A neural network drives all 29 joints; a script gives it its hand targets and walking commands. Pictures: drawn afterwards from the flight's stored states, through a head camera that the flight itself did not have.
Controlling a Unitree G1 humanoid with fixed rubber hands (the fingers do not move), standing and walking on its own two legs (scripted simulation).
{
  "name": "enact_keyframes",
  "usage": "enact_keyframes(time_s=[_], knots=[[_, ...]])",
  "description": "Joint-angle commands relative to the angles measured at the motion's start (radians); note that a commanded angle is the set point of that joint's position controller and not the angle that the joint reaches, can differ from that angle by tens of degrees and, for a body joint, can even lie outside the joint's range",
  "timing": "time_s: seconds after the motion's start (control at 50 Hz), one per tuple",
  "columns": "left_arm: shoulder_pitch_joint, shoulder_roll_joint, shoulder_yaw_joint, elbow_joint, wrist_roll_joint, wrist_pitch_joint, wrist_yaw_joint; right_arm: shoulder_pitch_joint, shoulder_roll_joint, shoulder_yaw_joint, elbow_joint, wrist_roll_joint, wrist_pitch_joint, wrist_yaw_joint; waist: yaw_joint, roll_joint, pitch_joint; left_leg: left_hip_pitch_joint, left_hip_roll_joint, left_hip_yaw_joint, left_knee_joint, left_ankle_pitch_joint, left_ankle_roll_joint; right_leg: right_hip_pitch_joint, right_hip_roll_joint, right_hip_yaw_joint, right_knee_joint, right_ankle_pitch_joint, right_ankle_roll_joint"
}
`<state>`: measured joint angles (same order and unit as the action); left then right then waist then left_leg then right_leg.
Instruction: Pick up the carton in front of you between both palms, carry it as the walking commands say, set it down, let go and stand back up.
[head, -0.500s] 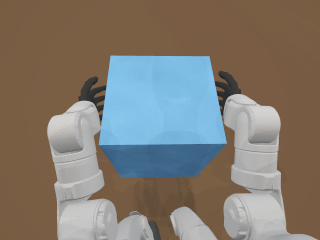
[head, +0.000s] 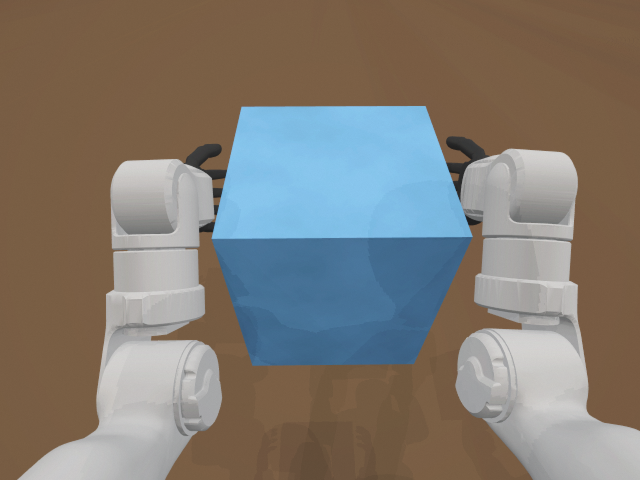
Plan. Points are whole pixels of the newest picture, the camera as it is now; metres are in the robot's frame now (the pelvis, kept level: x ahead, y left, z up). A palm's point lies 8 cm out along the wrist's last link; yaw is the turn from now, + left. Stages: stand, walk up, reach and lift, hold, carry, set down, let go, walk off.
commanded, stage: carry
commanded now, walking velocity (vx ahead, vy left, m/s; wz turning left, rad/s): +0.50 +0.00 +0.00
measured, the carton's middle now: (333, 244) +0.38 +0.03 +0.12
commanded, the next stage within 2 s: none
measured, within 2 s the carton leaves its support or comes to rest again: neither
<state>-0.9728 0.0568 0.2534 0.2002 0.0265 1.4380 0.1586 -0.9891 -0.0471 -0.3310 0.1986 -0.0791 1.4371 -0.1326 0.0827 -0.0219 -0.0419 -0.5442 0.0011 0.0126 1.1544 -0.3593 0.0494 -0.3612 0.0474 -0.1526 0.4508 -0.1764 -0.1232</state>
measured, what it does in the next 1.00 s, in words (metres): walks ahead: left foot, then right foot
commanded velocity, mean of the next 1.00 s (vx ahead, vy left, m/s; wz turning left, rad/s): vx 0.50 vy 0.00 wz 0.00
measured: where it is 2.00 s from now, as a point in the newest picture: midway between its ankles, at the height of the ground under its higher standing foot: (339, 227)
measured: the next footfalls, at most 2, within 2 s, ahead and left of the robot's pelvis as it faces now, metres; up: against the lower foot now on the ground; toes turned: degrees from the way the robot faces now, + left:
left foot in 0.28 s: +0.33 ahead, +0.15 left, +0.00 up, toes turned +8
right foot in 0.64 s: +0.60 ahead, -0.09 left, +0.00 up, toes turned -13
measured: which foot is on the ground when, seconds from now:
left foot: up 0.00-0.26, down 0.28-0.68, up 0.70-1.00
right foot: down 0.00-0.30, up 0.32-0.62, down 0.64-1.00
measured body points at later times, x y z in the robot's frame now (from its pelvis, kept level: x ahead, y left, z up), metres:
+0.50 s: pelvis +0.33 +0.05 +0.01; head +0.37 +0.06 +0.46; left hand +0.62 +0.18 +0.05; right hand +0.60 -0.12 +0.06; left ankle +0.29 +0.14 -0.74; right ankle +0.35 -0.08 -0.69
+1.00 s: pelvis +0.65 +0.02 +0.01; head +0.62 +0.02 +0.46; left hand +0.92 +0.17 +0.10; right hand +0.93 -0.13 +0.10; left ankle +0.78 +0.15 -0.71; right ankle +0.56 -0.08 -0.74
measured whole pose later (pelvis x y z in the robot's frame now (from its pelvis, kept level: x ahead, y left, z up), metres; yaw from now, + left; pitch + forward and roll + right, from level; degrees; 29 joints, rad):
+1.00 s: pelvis +0.65 +0.02 +0.01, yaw +0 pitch +4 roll +0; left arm -0.15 -0.13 0.09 -0.31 0.11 1.23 0.09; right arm -0.15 0.13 -0.12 -0.32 -0.12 1.23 -0.08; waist 0.03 0.00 -0.18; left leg -0.54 0.10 0.15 0.56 -0.13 -0.01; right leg -0.06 -0.05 -0.22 0.28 -0.29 0.00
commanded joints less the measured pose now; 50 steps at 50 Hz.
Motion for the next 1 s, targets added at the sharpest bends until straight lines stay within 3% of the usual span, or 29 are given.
enact_keyframes(time_s=[0.0, 0.04, 0.1, 0.18, 0.22, 0.24, 0.26, 0.28, 0.3, 0.32, 0.34, 0.36, 0.38, 0.42, 0.52, 0.58, 0.62, 0.64, 0.66, 0.68, 0.7, 0.72, 0.74, 0.76, 0.8, 0.84, 0.88, 0.98], knots=[[-0.812, -1.187, -0.463, -0.124, -0.487, -0.032, -0.257, -0.607, 1.02, 0.421, -0.014, 0.32, -0.02, 0.185, -0.052, -0.039, -0.438, -0.111, 0.057, -0.003, -0.164, 0.027, -0.026, 0.413, -0.329, 0.388, -0.203, 0.175, -0.098], [-0.723, -1.222, -0.45, -0.098, -0.444, -0.048, -0.268, -0.524, 1.081, 0.432, 0.027, 0.294, -0.036, 0.196, -0.049, -0.051, -0.413, -0.105, 0.068, 0.03, -0.326, 0.101, -0.043, 0.447, -0.314, 0.304, -0.207, 0.305, -0.072], [-0.567, -1.255, -0.454, -0.097, -0.368, -0.086, -0.286, -0.394, 1.182, 0.486, 0.033, 0.28, -0.078, 0.218, -0.044, -0.097, -0.396, -0.053, 0.029, 0.106, -0.532, 0.21, -0.049, 0.511, -0.262, 0.185, -0.191, 0.479, -0.018], [-0.34, -1.269, -0.532, -0.208, -0.289, -0.148, -0.296, -0.261, 1.285, 0.623, -0.117, 0.309, -0.143, 0.24, -0.038, -0.147, -0.373, 0.008, -0.008, 0.17, -0.718, 0.335, -0.037, 0.605, -0.225, 0.09, -0.137, 0.631, 0.009], [-0.206, -1.257, -0.6, -0.299, -0.258, -0.18, -0.29, -0.181, 1.299, 0.706, -0.233, 0.322, -0.172, 0.248, -0.054, -0.144, -0.412, 0.196, -0.027, 0.213, -0.835, 0.403, -0.022, 0.573, -0.203, 0.031, 0.0, 0.711, 0.038], [-0.126, -1.257, -0.643, -0.33, -0.257, -0.191, -0.289, -0.111, 1.301, 0.746, -0.272, 0.331, -0.185, 0.253, -0.073, -0.122, -0.466, 0.417, -0.004, 0.209, -0.842, 0.414, -0.003, 0.448, -0.188, 0.002, 0.116, 0.652, 0.068], [-0.06, -1.239, -0.681, -0.366, -0.256, -0.202, -0.293, -0.032, 1.288, 0.776, -0.308, 0.331, -0.199, 0.259, -0.097, -0.057, -0.529, 0.674, 0.137, 0.056, -0.783, 0.407, 0.038, 0.229, -0.18, 0.01, 0.283, 0.414, 0.104], [-0.034, -1.261, -0.726, -0.395, -0.272, -0.204, -0.301, 0.013, 1.244, 0.789, -0.332, 0.304, -0.215, 0.258, -0.105, 0.172, -0.629, 0.948, 0.375, -0.297, -0.712, 0.541, 0.173, -0.072, -0.113, 0.037, 0.54, 0.1, 0.136], [0.013, -1.254, -0.76, -0.424, -0.279, -0.212, -0.311, 0.078, 1.243, 0.818, -0.346, 0.306, -0.232, 0.259, -0.12, 0.317, -0.612, 1.065, 0.434, -0.477, -0.77, 0.583, 0.281, -0.357, -0.012, 0.077, 0.731, -0.33, 0.143], [0.066, -1.265, -0.789, -0.451, -0.293, -0.229, -0.316, 0.131, 1.252, 0.856, -0.408, 0.324, -0.244, 0.264, -0.119, 0.244, -0.575, 1.044, 0.434, -0.434, -0.768, 0.619, 0.271, -0.447, -0.056, 0.137, 0.837, -0.351, 0.129], [0.112, -1.258, -0.808, -0.486, -0.292, -0.249, -0.318, 0.161, 1.267, 0.891, -0.47, 0.337, -0.259, 0.27, -0.12, 0.143, -0.549, 1.002, 0.411, -0.358, -0.774, 0.638, 0.223, -0.465, -0.1, 0.162, 0.814, -0.314, 0.118], [0.166, -1.26, -0.826, -0.519, -0.289, -0.267, -0.318, 0.188, 1.269, 0.92, -0.53, 0.346, -0.274, 0.277, -0.116, 0.084, -0.498, 0.915, 0.384, -0.274, -0.812, 0.615, 0.17, -0.44, -0.138, 0.162, 0.705, -0.263, 0.118], [0.204, -1.255, -0.836, -0.55, -0.291, -0.278, -0.314, 0.229, 1.309, 0.939, -0.537, 0.367, -0.281, 0.286, -0.112, 0.076, -0.463, 0.823, 0.364, -0.218, -0.859, 0.526, 0.135, -0.382, -0.158, 0.157, 0.592, -0.234, 0.122], [0.283, -1.266, -0.865, -0.589, -0.306, -0.291, -0.311, 0.296, 1.271, 0.955, -0.587, 0.396, -0.289, 0.3, -0.107, 0.125, -0.439, 0.735, 0.332, -0.122, -0.9, 0.486, 0.126, -0.277, -0.138, 0.103, 0.44, -0.22, 0.136], [0.452, -1.185, -0.884, -0.587, -0.282, -0.297, -0.306, 0.47, 1.162, 0.964, -0.572, 0.392, -0.285, 0.327, -0.108, 0.2, -0.323, 0.626, 0.243, 0.081, -0.899, 0.597, 0.055, -0.125, -0.08, -0.028, 0.083, 0.04, 0.14], [0.46, -1.124, -0.88, -0.594, -0.287, -0.28, -0.315, 0.485, 1.093, 0.955, -0.572, 0.375, -0.274, 0.328, -0.101, 0.19, -0.262, 0.57, 0.229, 0.125, -0.838, 0.558, 0.024, -0.017, -0.07, -0.076, -0.004, 0.132, 0.123], [0.453, -1.08, -0.868, -0.585, -0.291, -0.262, -0.319, 0.478, 1.046, 0.95, -0.574, 0.369, -0.257, 0.322, -0.088, 0.136, -0.278, 0.427, 0.182, 0.197, -0.659, 0.505, -0.015, 0.226, -0.04, -0.124, -0.014, 0.041, 0.102], [0.46, -1.059, -0.856, -0.57, -0.29, -0.252, -0.32, 0.467, 1.014, 0.94, -0.571, 0.366, -0.246, 0.319, -0.07, 0.09, -0.302, 0.304, 0.155, 0.209, -0.509, 0.39, -0.042, 0.374, -0.12, -0.006, -0.006, -0.027, 0.086], [0.448, -1.026, -0.836, -0.543, -0.28, -0.248, -0.322, 0.433, 0.997, 0.943, -0.587, 0.369, -0.228, 0.316, -0.059, -0.147, -0.323, 0.065, 0.058, 0.196, -0.227, 0.166, -0.089, 0.502, -0.366, 0.422, -0.137, -0.209, -0.027], [0.452, -1.031, -0.827, -0.527, -0.284, -0.244, -0.321, 0.404, 0.985, 0.941, -0.592, 0.374, -0.216, 0.314, -0.055, -0.309, -0.315, -0.133, 0.001, 0.121, -0.026, -0.146, -0.084, 0.576, -0.479, 0.658, -0.232, -0.144, -0.119], [0.434, -1.045, -0.83, -0.541, -0.294, -0.24, -0.321, 0.391, 1.0, 0.943, -0.576, 0.378, -0.213, 0.315, -0.058, -0.214, -0.287, -0.193, 0.052, 0.035, 0.082, -0.169, -0.056, 0.541, -0.482, 0.611, -0.219, -0.013, -0.124], [0.403, -1.065, -0.839, -0.554, -0.306, -0.237, -0.319, 0.377, 1.018, 0.94, -0.572, 0.383, -0.215, 0.316, -0.06, -0.128, -0.289, -0.195, 0.092, 0.002, 0.116, -0.141, -0.04, 0.488, -0.456, 0.523, -0.195, 0.057, -0.115], [0.373, -1.082, -0.848, -0.572, -0.316, -0.238, -0.319, 0.374, 1.037, 0.937, -0.571, 0.384, -0.217, 0.315, -0.064, -0.043, -0.287, -0.178, 0.127, -0.013, 0.071, -0.076, -0.034, 0.424, -0.437, 0.452, -0.21, 0.03, -0.083], [0.343, -1.092, -0.858, -0.593, -0.326, -0.237, -0.32, 0.374, 1.048, 0.935, -0.572, 0.38, -0.22, 0.312, -0.07, -0.013, -0.283, -0.138, 0.152, -0.021, -0.016, -0.013, -0.035, 0.364, -0.416, 0.371, -0.244, -0.012, -0.043], [0.302, -1.087, -0.866, -0.61, -0.342, -0.233, -0.321, 0.353, 1.06, 0.934, -0.574, 0.374, -0.221, 0.303, -0.071, -0.054, -0.268, -0.066, 0.139, 0.028, -0.172, 0.045, -0.044, 0.286, -0.379, 0.246, -0.292, -0.082, -0.008], [0.319, -1.066, -0.863, -0.602, -0.347, -0.222, -0.324, 0.376, 1.049, 0.923, -0.562, 0.356, -0.216, 0.292, -0.071, -0.088, -0.251, -0.045, 0.13, 0.064, -0.32, 0.093, -0.057, 0.27, -0.361, 0.18, -0.326, -0.116, -0.011], [0.35, -1.05, -0.857, -0.58, -0.34, -0.211, -0.326, 0.412, 1.04, 0.913, -0.538, 0.337, -0.208, 0.285, -0.068, -0.099, -0.226, -0.015, 0.11, 0.107, -0.479, 0.16, -0.065, 0.276, -0.334, 0.113, -0.324, -0.071, -0.001], [0.381, -1.049, -0.845, -0.536, -0.313, -0.203, -0.333, 0.419, 1.043, 0.908, -0.508, 0.331, -0.197, 0.293, -0.058, -0.125, -0.166, 0.059, 0.079, 0.187, -0.651, 0.296, -0.064, 0.304, -0.309, 0.04, -0.279, 0.024, 0.035]])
